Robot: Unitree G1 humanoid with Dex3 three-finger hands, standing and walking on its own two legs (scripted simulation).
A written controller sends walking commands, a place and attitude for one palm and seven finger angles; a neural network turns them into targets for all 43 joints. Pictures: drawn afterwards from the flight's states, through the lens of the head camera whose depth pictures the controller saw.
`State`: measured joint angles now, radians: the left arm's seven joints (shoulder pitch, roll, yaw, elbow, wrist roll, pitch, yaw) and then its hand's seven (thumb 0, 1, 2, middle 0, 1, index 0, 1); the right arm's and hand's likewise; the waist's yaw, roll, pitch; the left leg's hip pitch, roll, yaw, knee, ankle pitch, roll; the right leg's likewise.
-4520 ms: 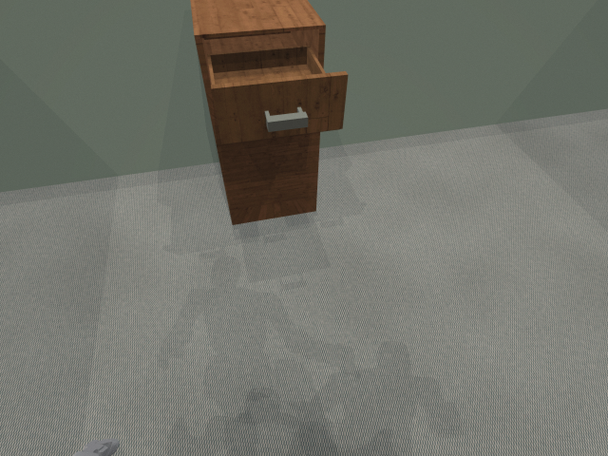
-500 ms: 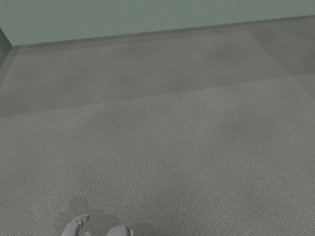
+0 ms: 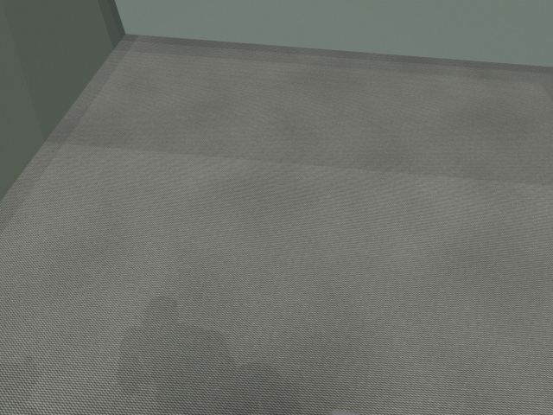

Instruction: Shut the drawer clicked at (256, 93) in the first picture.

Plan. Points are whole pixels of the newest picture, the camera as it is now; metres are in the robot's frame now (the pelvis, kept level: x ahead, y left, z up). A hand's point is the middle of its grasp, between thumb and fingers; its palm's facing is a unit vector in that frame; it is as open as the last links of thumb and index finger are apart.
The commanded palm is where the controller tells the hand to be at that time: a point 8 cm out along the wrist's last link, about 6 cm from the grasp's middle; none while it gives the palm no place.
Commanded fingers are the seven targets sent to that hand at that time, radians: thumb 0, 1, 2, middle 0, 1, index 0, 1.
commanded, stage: turn to face it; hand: left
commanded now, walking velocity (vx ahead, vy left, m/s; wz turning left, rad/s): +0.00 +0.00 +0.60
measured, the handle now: out of the picture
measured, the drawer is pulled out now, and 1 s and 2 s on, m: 0.30 0.30 0.30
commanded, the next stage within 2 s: none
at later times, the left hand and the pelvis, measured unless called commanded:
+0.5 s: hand out of the picture -0.05 +0.18 -0.17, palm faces +0.38 -0.89 -0.24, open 7.4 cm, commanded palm none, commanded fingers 0.00 0.90 0.90 -0.20 -0.30 -0.20 -0.30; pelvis -0.03 -0.02 -0.01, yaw +21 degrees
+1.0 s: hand out of the picture -0.03 +0.21 -0.14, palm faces +0.59 -0.74 -0.31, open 7.4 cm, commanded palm none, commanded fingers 0.00 0.90 0.90 -0.20 -0.30 -0.20 -0.30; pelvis -0.01 -0.04 -0.01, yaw +38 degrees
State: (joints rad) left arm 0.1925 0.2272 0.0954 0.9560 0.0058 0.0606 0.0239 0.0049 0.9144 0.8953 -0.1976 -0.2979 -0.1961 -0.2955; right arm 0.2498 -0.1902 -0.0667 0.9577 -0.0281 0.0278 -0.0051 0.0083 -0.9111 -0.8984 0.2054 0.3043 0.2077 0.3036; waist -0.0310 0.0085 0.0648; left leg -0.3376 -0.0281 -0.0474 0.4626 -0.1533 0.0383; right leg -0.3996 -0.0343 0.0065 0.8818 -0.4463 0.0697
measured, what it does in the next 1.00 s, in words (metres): steps on the spot, turning left: right foot, then left foot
